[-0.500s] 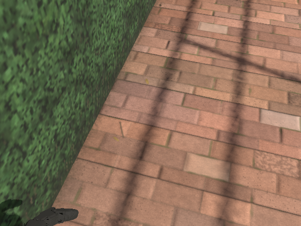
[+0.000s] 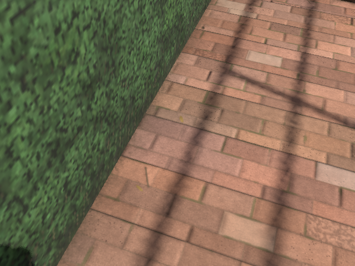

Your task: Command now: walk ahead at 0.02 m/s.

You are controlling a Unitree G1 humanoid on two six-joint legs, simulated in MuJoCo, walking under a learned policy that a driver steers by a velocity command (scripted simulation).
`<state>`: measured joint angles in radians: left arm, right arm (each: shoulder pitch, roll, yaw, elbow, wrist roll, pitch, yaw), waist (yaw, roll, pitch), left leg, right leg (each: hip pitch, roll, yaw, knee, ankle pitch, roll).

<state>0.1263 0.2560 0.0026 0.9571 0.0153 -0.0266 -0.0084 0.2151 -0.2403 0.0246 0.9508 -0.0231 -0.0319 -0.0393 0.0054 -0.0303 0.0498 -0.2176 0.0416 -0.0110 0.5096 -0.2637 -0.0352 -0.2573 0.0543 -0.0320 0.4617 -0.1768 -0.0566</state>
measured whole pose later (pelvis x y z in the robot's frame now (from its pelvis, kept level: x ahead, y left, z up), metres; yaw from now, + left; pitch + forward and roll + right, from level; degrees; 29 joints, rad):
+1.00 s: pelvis +0.34 -0.09 +0.00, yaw -19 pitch +1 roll -1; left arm 0.22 0.29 0.07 0.76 -0.01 -0.05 -0.04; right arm 0.15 -0.31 -0.04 0.77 -0.01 -0.10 -0.03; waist 0.01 0.04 0.07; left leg -0.58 0.09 -0.06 1.19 -0.37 -0.04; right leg -0.30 0.15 0.03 0.43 -0.15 -0.12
